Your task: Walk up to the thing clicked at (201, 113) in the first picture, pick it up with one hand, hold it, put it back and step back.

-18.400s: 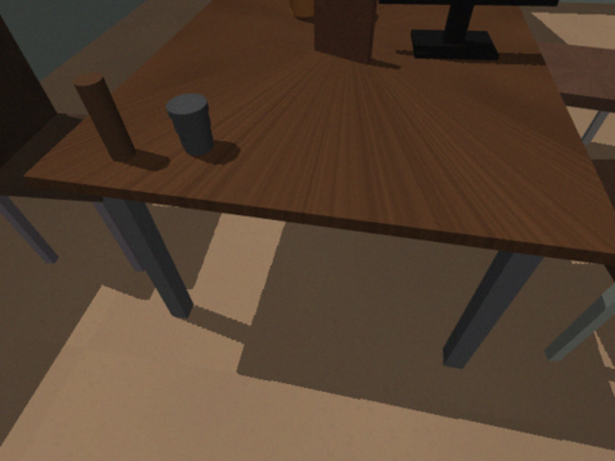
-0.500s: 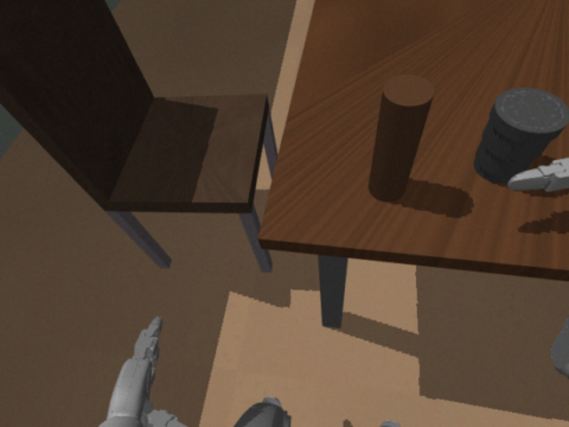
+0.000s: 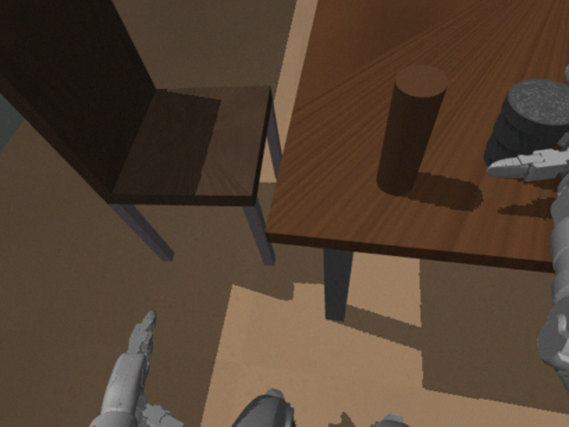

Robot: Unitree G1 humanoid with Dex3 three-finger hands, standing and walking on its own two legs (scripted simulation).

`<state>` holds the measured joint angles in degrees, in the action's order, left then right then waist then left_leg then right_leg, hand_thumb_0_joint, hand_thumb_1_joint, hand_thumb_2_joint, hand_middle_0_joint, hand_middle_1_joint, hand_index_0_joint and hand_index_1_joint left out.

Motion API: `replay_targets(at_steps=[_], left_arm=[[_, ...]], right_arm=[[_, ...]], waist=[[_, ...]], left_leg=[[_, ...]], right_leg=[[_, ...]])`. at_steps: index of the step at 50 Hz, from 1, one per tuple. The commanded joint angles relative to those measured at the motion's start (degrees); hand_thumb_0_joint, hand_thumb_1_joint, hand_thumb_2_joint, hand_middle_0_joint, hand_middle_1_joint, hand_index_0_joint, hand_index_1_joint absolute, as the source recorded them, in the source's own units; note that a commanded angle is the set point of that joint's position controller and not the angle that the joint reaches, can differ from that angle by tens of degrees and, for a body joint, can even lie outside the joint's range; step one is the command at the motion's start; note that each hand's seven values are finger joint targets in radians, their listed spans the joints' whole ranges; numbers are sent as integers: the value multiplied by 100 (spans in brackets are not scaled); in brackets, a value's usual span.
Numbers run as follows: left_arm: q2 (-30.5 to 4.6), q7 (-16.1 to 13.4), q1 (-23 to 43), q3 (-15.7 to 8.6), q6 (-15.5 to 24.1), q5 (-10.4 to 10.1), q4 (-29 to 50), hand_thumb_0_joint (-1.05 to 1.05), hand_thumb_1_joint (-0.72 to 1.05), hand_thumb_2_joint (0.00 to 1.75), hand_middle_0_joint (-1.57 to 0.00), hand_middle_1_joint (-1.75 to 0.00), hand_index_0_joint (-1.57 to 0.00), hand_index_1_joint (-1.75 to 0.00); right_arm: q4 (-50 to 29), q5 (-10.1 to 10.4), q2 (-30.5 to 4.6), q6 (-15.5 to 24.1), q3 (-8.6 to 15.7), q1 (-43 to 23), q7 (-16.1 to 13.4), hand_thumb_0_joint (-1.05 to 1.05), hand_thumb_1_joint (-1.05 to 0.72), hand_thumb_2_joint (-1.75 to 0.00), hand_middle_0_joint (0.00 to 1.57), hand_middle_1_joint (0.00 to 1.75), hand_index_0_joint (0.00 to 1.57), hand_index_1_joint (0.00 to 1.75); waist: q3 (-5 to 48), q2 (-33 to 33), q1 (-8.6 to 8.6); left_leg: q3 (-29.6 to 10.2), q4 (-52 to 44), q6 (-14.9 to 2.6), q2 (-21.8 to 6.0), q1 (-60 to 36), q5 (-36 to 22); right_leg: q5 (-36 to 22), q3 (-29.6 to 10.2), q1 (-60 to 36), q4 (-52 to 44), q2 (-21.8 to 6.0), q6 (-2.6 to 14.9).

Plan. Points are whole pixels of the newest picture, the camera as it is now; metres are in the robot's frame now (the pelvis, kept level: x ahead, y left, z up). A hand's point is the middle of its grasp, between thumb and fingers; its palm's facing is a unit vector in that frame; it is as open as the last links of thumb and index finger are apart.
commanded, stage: close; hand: right
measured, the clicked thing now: (524, 133) +0.53 -0.22 +0.08
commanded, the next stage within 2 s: settle in 0.42 s
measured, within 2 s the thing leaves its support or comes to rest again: leaves its support in 0.92 s
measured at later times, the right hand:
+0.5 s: hand (540, 123) +0.51 -0.22 +0.11, palm faces +0.21 +0.98 +0.02, open 11.3 cm
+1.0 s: hand (544, 118) +0.51 -0.22 +0.13, palm faces +0.22 +0.97 +0.00, open 10.9 cm
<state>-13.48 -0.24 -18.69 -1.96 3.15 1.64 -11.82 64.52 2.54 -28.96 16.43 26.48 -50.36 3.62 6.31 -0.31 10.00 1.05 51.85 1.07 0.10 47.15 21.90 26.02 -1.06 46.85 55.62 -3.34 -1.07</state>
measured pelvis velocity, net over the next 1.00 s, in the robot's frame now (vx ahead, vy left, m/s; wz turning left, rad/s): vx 0.01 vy -0.01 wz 0.00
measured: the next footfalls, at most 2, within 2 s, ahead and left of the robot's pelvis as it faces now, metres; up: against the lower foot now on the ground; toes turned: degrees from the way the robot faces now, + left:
none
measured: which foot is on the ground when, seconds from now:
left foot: down 0.00-1.00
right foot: down 0.00-1.00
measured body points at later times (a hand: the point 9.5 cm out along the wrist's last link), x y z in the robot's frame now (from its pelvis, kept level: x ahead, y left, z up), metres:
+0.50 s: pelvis +0.01 -0.01 +0.00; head +0.10 -0.03 +0.44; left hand +0.15 +0.26 -0.04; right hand +0.50 -0.28 +0.11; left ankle +0.03 +0.13 -0.68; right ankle +0.00 -0.13 -0.68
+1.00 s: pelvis +0.01 -0.01 +0.01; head +0.09 -0.02 +0.46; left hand +0.16 +0.26 -0.03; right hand +0.49 -0.27 +0.13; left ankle +0.03 +0.13 -0.68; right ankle +0.00 -0.13 -0.68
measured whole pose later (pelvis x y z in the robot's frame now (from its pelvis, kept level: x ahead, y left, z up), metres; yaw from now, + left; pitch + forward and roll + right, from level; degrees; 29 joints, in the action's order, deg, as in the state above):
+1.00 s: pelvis +0.01 -0.01 +0.01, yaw +0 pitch +15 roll +2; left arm -14.1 -0.5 -17.9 -2.7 2.1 1.1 -15.8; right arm 60.4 2.9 -26.1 12.2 24.5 -48.6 2.4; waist 6.2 -0.9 8.5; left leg 0.5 46.5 1.6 -0.2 41.0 20.5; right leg 24.8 -0.4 40.7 50.5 -3.0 -0.6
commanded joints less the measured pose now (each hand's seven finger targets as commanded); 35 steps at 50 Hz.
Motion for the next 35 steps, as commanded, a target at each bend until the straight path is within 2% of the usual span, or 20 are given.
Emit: replay_targets(at_steps=[1, 2, 4, 5, 6, 7, 8, 10, 11, 12, 13, 15, 16, 18, 19, 21, 24, 27, 31, 35], left_arm=[[-869, -116, 234, -456, 390, 7, 1420, 0, -56, 6, -5, -5, -4, -5], [-1150, -145, -94, -736, 370, 15, 1150, 0, -56, 6, -5, -5, -4, -5], [-1036, -75, -719, -602, 276, 17, 444, 0, -54, 5, -4, -5, -5, -5], [-853, -41, -253, -410, 297, 8, 690, 0, -56, 6, -5, -5, -4, -5], [-945, -80, 383, -566, 389, -1, 1358, 0, -56, 6, -4, -5, -4, -5], [-1054, -112, 402, -644, 405, 21, 1370, 0, -56, 7, -4, -5, -4, -5], [-1042, -105, -139, -681, 342, 13, 929, 0, -56, 7, -4, -5, -4, -5], [-1000, -64, -367, -599, 266, -36, 595, 0, -55, 6, -5, -5, -4, -5], [-902, -50, 56, -451, 295, -36, 891, 0, -55, 6, -4, -5, -4, -5], [-855, -79, 649, -415, 364, -24, 1490, 0, -55, 6, -5, -5, -5, -5], [-836, -96, 373, -492, 354, -30, 1322, 0, -56, 6, -5, -5, -4, -5], [-923, -56, -464, -528, 257, -32, 659, 0, -54, 5, -5, -5, -5, -5], [-825, -30, -376, -467, 251, -51, 605, 0, -54, 5, -5, -5, -5, -5], [-992, -63, 86, -650, 305, -22, 1091, 0, -55, 5, -5, -5, -5, -5], [-881, -47, -186, -577, 260, -8, 824, 0, -54, 5, -5, -5, -5, -5], [-935, -19, -348, -582, 200, -41, 527, 0, -54, 4, -5, -5, -5, -5], [-869, -19, 80, -581, 226, -38, 987, 0, -54, 4, -5, -5, -5, -5], [-1101, -28, -267, -766, 137, -74, 859, 0, -56, 6, -6, -6, -6, -6], [-886, -18, -185, -636, 146, -78, 996, 0, -56, 6, -6, -5, -5, -6], [-919, -6, -135, -673, 141, -67, 862, 0, -55, 5, -6, -5, -5, -6]], right_arm=[[-1987, -31, -1612, 514, -65, -3654, 12, 0, 47, -19, 68, 43, 68, 43], [-1595, -42, -1705, 434, 19, -3318, -1, 0, 43, -22, 73, 47, 73, 47], [-452, -4, -1315, 197, -29, -2342, 18, 0, 43, -25, 80, 52, 80, 52], [-532, -9, -1174, 200, -120, -2498, 20, 0, 40, -26, 81, 53, 81, 53], [-1744, -13, -1368, 386, -165, -3533, 4, 0, 39, -27, 83, 55, 83, 55], [-1843, -44, -1567, 433, -117, -3692, -32, 0, 35, -30, 88, 58, 87, 58], [-1387, -38, -1618, 350, 6, -3062, -56, 0, 32, -32, 90, 60, 89, 60], [-102, -7, -1136, 101, -117, -1983, 0, 0, 28, -38, 91, 65, 91, 65], [-541, 18, -1156, 198, -97, -2307, 4, 0, 27, -39, 93, 66, 93, 66], [-1606, -13, -1357, 366, -127, -3175, -13, 0, 27, -43, 93, 69, 93, 69], [-1426, -37, -1301, 365, -200, -3034, 8, 0, 20, -48, 99, 74, 99, 74], [-431, 78, -908, 164, -191, -1892, 59, 0, 9, -62, 104, 86, 104, 86], [-630, 108, -985, 199, -141, -1882, 67, 0, 6, -70, 106, 92, 107, 92], [-1466, 8, -1260, 317, -150, -2328, 60, 0, -2, -79, 113, 100, 113, 100], [-1492, 18, -1068, 297, -284, -2363, 73, 0, -7, -86, 116, 106, 117, 106], [-647, 86, -1174, 149, 55, -1515, 72, 0, -12, -94, 122, 114, 123, 114], [-1694, 34, -1059, 288, -204, -2337, 73, 0, -17, -101, 127, 121, 129, 121], [-1008, 68, -1126, 182, -1, -1800, 8, 0, -22, -116, 125, 129, 126, 129], [-1439, 28, -1118, 255, -112, -2216, 4, 0, -24, -123, 123, 134, 127, 134], [-1985, 52, -1363, 265, -19, -2551, -21, 0, -8, -115, 121, 130, 125, 130]], waist=[[3359, -714, 130], [3297, -765, 148], [2205, -715, 104], [2243, -663, 51], [3184, -817, 134], [3433, -976, 45], [3243, -936, -14], [2130, -486, 50], [2336, -456, 5], [3123, -563, -53], [3242, -646, -26], [2238, -508, -68], [2188, -513, -92], [3054, -735, -66], [2877, -803, -87], [2113, -569, -135], [2988, -612, -55], [2353, -372, -15], [2650, -574, -34], [2963, -868, -135]], left_leg=[[-72, -464, -104, 115, -1374, -1829], [-6, -457, -128, 146, -1257, -1835], [49, -525, -150, 165, -935, -1563], [45, -538, -140, 171, -942, -1552], [55, -459, -145, 171, -1110, -1744], [62, -452, -156, 177, -1197, -1744], [52, -446, -161, 161, -1312, -1921], [94, -545, -157, 198, -1055, -1676], [75, -546, -142, 178, -1193, -1684], [25, -504, -127, 158, -1469, -1785], [36, -490, -139, 167, -1484, -1787], [98, -536, -161, 201, -1139, -1624], [98, -510, -155, 205, -1058, -1669], [92, -446, -161, 199, -1204, -1902], [94, -435, -178, 200, -1179, -1889], [108, -487, -167, 191, -1023, -1753], [73, -417, -152, 174, -1389, -2163], [106, -491, -148, 179, -1301, -1974], [33, -537, -141, 142, -1424, -2062], [1, -513, -148, 113, -1586, -2360]], right_leg=[[-1908, 42, -1711, -489, 196, 195], [-2032, 31, -1868, -481, 201, 163], [-1842, 2, -1377, -593, 226, 133], [-1844, -9, -1351, -614, 224, 142], [-2160, -60, -1798, -579, 162, 119], [-2240, -31, -2019, -563, 163, 107], [-2330, 31, -1891, -526, 198, 110], [-1971, -9, -1275, -638, 214, 127], [-1925, -20, -1230, -664, 198, 138], [-1980, -2, -1493, -633, 180, 145], [-2009, 34, -1681, -625, 174, 137], [-1943, 13, -1346, -720, 210, 110], [-2085, -15, -1340, -700, 194, 100], [-2555, -23, -1941, -626, 139, 84], [-2540, 3, -1843, -640, 154, 77], [-2355, -16, -1412, -685, 173, 75], [-2687, 7, -1810, -614, 149, 109], [-2435, -11, -1507, -726, 166, 101], [-2392, 71, -1705, -681, 198, 134], [-2757, 88, -1924, -661, 213, 119]])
